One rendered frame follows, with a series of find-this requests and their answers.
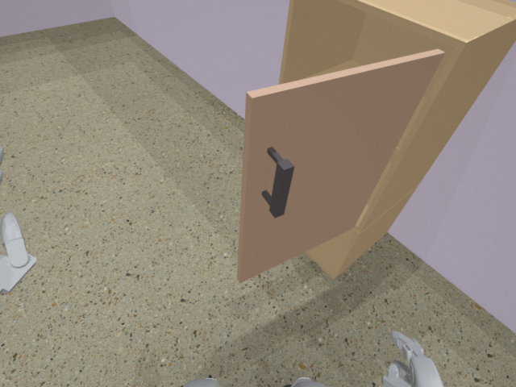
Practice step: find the handle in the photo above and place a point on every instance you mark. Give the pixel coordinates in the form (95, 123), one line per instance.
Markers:
(281, 185)

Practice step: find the left robot hand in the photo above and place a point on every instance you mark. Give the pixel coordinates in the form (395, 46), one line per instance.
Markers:
(15, 266)

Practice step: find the right robot hand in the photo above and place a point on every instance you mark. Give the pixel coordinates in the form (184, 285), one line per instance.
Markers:
(421, 372)

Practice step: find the cupboard door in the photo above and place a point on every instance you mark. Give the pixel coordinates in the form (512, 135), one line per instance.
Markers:
(339, 130)

